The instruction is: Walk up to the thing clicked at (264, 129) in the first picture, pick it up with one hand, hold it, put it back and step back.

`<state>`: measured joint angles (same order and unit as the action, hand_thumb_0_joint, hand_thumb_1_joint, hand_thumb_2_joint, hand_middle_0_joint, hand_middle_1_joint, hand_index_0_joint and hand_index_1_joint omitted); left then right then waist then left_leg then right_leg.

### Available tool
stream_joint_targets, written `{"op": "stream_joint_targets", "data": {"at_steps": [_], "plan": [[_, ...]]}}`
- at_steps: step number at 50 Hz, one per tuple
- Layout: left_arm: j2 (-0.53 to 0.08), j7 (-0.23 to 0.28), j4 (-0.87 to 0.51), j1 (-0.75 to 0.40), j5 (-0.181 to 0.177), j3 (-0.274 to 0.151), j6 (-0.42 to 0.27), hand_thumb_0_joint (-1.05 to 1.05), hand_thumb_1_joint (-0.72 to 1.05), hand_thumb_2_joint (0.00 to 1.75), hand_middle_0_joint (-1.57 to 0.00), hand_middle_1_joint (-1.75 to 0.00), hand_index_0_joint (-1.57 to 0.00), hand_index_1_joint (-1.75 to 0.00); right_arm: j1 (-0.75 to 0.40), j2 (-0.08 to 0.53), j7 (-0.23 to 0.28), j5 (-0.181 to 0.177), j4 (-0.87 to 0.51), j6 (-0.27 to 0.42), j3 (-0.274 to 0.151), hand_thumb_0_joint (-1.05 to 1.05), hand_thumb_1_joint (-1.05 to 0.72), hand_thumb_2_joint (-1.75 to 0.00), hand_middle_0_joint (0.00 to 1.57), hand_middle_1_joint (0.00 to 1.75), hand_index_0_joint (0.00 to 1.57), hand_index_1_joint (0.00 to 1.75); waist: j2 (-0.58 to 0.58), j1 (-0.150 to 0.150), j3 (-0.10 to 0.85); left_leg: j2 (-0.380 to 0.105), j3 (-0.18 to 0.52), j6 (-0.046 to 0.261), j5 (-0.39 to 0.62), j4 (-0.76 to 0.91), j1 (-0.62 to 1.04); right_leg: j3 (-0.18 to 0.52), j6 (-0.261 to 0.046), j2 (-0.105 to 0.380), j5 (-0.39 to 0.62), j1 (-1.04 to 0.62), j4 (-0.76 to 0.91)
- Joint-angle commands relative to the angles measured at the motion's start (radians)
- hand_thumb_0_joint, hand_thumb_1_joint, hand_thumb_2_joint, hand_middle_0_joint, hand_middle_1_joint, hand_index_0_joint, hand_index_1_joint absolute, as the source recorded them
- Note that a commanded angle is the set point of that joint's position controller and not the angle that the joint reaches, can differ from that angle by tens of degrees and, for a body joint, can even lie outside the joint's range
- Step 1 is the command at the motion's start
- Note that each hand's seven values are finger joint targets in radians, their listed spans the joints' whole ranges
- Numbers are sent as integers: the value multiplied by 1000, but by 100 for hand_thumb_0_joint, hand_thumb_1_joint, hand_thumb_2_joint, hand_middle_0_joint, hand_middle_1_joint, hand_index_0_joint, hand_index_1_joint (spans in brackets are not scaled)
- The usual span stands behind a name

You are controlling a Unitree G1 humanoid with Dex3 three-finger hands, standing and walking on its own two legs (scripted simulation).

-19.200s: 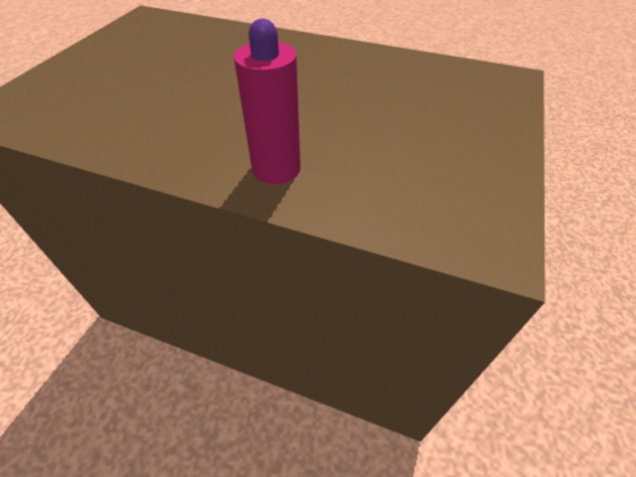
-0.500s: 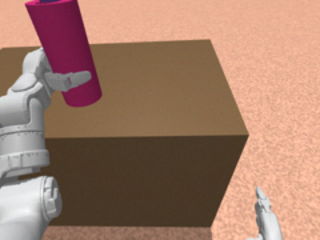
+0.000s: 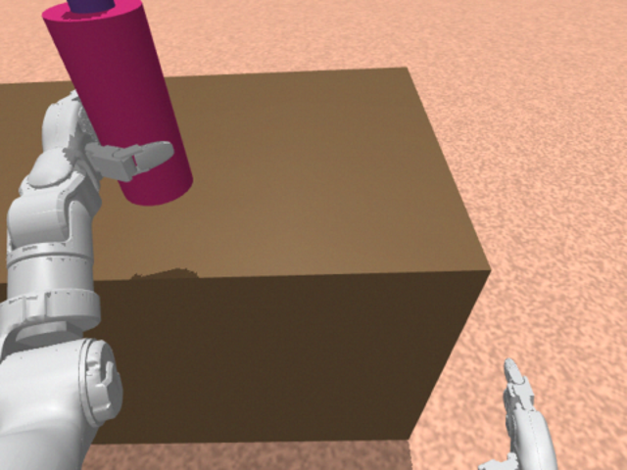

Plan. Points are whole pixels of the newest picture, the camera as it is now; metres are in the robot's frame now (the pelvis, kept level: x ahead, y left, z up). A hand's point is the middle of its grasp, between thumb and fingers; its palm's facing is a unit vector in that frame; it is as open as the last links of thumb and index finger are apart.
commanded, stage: crouch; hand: left
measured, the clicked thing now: (124, 91) +0.43 +0.19 +0.29
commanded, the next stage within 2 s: lower in 0.46 s
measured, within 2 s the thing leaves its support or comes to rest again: rests again in 1.40 s
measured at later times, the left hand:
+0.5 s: hand (142, 144) +0.45 +0.20 +0.22, palm faces +0.21 -0.98 -0.01, open 11.8 cm
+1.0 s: hand (163, 173) +0.47 +0.20 +0.16, palm faces +0.20 -0.98 -0.01, open 11.8 cm
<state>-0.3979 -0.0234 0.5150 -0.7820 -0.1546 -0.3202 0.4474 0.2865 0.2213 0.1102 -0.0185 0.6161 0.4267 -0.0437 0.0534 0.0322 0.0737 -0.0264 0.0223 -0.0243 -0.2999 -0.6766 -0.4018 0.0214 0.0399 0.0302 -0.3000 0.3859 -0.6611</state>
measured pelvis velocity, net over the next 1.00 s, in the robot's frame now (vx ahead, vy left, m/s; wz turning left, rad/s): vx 0.00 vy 0.00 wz -0.01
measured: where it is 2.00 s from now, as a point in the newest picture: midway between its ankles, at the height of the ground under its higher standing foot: outside the picture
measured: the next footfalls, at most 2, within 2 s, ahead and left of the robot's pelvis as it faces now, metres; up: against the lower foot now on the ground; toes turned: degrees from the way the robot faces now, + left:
none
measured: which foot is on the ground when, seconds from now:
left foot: down 0.00-1.00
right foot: down 0.00-1.00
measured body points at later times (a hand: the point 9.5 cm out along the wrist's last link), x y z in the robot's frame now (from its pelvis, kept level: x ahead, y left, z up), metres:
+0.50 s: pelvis +0.00 +0.00 +0.00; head +0.00 -0.01 +0.45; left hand +0.43 +0.25 +0.22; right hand +0.16 -0.26 -0.06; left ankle +0.03 +0.13 -0.72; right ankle +0.03 -0.15 -0.72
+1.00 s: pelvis +0.00 +0.00 +0.00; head +0.03 +0.00 +0.45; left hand +0.45 +0.25 +0.16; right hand +0.16 -0.26 -0.06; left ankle +0.03 +0.13 -0.72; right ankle +0.03 -0.15 -0.72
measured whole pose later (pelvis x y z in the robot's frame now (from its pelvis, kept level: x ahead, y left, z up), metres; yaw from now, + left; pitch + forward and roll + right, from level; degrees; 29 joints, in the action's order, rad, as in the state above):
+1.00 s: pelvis +0.00 +0.00 +0.00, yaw +0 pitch +5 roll -1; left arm -0.40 -0.01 0.84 -0.77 -0.12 -0.32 0.05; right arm 0.23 0.22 0.08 -0.01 0.59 0.27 -0.03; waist 0.02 0.09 0.05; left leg -0.04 0.02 -0.03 -0.29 -0.66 -0.46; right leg 0.02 0.04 0.02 -0.27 0.44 -0.62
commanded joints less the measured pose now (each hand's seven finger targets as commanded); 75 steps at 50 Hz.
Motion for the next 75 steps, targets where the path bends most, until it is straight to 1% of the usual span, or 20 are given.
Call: {"op": "stream_joint_targets", "data": {"at_steps": [1, 7, 9, 11, 18, 20, 22, 30, 36, 45, 52, 55, 56, 59, 60, 66, 69, 70, 72, 75], "plan": [[-306, -6, -326, -679, -30, -84, -163, 0, -9, 129, -121, -142, -124, -142, -109, 147, -1, -5, -198, 52, -74, 0, 57, -5, 5, 5, 5, 5, -1, -6, 382, 31, -25, 30, 232, 87, 218, -68, -27, -33, 235, -82, 96], [-333, 1, -344, -720, -27, -96, -224, 0, -7, 131, -121, -143, -125, -143, -119, 132, -8, -4, -196, 42, -61, 0, 57, -5, 5, 5, 5, 5, 28, 7, 411, 31, -26, 30, 243, 83, 241, -64, -28, -31, 248, -84, 97], [-294, 2, -346, -741, -21, -64, -242, 0, -7, 131, -122, -143, -124, -144, -105, 100, -13, -2, -178, 35, -36, 0, 56, -5, 5, 5, 5, 5, 41, 16, 406, 27, -23, 27, 226, 89, 249, -69, -31, -35, 231, -59, 97], [-346, 7, -316, -734, -24, -102, -256, 0, -8, 131, -122, -143, -125, -143, -97, 143, -9, 0, -172, 34, -71, 0, 56, -5, 5, 5, 5, 5, 47, 22, 417, 25, -18, 25, 214, 94, 259, -71, -32, -36, 220, -64, 104], [-342, 8, -243, -746, -15, -91, -294, 0, -8, 132, -121, -143, -124, -144, -96, 144, -15, 3, -161, 22, -72, 0, 56, -5, 5, 5, 5, 5, 24, 38, 422, 29, -28, 31, 219, 89, 233, -62, -28, -32, 242, -80, 114], [-307, 7, -210, -748, -17, -70, -306, 0, -8, 133, -123, -145, -126, -145, -140, 93, -23, -2, -148, 19, -26, 0, 56, -5, 5, 5, 5, 5, 42, 20, 370, 30, -28, 30, 175, 105, 202, -64, -32, -32, 196, -63, 120], [-329, 11, -174, -748, -13, -79, -318, 0, -6, 133, -123, -144, -126, -145, -128, 152, -18, 0, -164, 15, -75, 0, 56, -5, 5, 5, 5, 5, 43, 33, 398, 23, -21, 26, 163, 113, 231, -69, -35, -38, 183, -53, 122], [-322, 1, -80, -736, -5, -73, -366, 0, -10, 124, -119, -137, -121, -138, -116, 98, -28, 2, -137, -12, -23, 0, 56, -5, 5, 5, 5, 5, 3, 30, 379, 29, -33, 34, 201, 107, 185, -58, -26, -34, 228, -80, 127], [-335, -3, -19, -722, -4, -71, -425, 0, -9, 123, -120, -137, -123, -138, -130, 132, -31, -1, -154, -37, -41, 0, 56, -5, 5, 5, 5, 5, 10, 46, 385, 25, -28, 33, 147, 116, 179, -58, -31, -37, 176, -48, 136], [-345, 10, -113, -768, -13, -79, -541, 0, -10, 120, -116, -132, -117, -134, -149, 124, -25, 6, -205, -86, -33, 0, 55, -5, 5, 5, 5, 5, 66, 43, 508, 20, -30, 24, 254, 79, 227, -56, -34, -38, 272, -94, 106], [-319, 14, -57, -699, -7, -63, -575, 0, -10, 120, -113, -131, -115, -132, -129, 104, -26, 9, -193, -127, -25, 0, 55, -5, 5, 5, 5, 5, 77, 60, 463, 16, -29, 27, 264, 63, 217, -56, -34, -40, 278, -50, 102], [-332, 15, -11, -654, -8, -81, -585, 0, -11, 119, -114, -131, -115, -132, -128, 141, -27, 8, -222, -144, -56, 0, 54, -5, 5, 5, 5, 5, 65, 65, 459, 12, -29, 27, 283, 56, 212, -55, -35, -42, 291, -45, 96], [-281, 12, -22, -674, -6, -40, -589, 0, -13, 119, -114, -131, -116, -133, -108, 104, -30, 7, -193, -149, -38, 0, 54, -5, 5, 5, 5, 5, 89, 67, 433, 10, -26, 24, 264, 60, 205, -58, -39, -44, 268, -22, 92], [-307, 10, 14, -658, -7, -63, -607, 0, -12, 119, -115, -132, -117, -133, -133, 131, -32, 9, -244, -160, -54, 0, 54, -5, 5, 5, 5, 5, 53, 69, 458, 7, -22, 27, 268, 47, 197, -58, -37, -45, 270, -20, 85], [-306, 11, 25, -640, -7, -64, -607, 0, -9, 113, -121, -131, -124, -130, -98, 141, -32, 11, -226, -165, -64, 0, 54, -5, 5, 5, 5, 5, 57, 73, 463, 1, -17, 23, 293, 46, 199, -61, -40, -47, 284, -20, 75], [-313, 15, -59, -695, -13, -62, -630, 0, -42, 65, -96, -96, -101, -93, -102, 123, -32, 11, -275, -188, -54, 0, 53, -4, 5, 5, 5, 5, 74, 64, 547, 7, -20, 27, 367, 13, 211, -54, -34, -40, 360, -66, 55], [-273, 16, -33, -685, 1, -31, -624, 0, -46, 69, -91, -92, -93, -92, -112, 106, -33, 9, -274, -198, -44, 0, 53, -5, 5, 5, 5, 5, 77, 69, 472, 10, -27, 29, 307, 21, 176, -50, -34, -38, 317, -26, 59], [-299, 21, 70, -623, 15, -53, -612, 0, -54, 61, -83, -84, -86, -84, -103, 133, -32, 12, -265, -206, -64, 0, 52, -5, 5, 5, 5, 5, 56, 75, 445, 8, -26, 30, 282, 25, 170, -51, -35, -41, 284, -6, 65], [-196, 12, 174, -547, 24, -4, -585, 0, -60, 47, -73, -69, -75, -69, -66, 99, -42, 8, -249, -214, -42, 0, 53, -5, 5, 5, 5, 5, 38, 84, 368, 4, -24, 26, 217, 47, 144, -56, -42, -46, 221, 45, 74], [-189, -2, 250, -511, 24, -2, -558, 0, -61, 39, -64, -59, -67, -58, -65, 123, -48, 7, -270, -218, -54, 0, 55, -4, 5, 5, 5, 5, 9, 79, 321, 1, -24, 28, 176, 58, 117, -61, -42, -52, 187, 72, 84]]}}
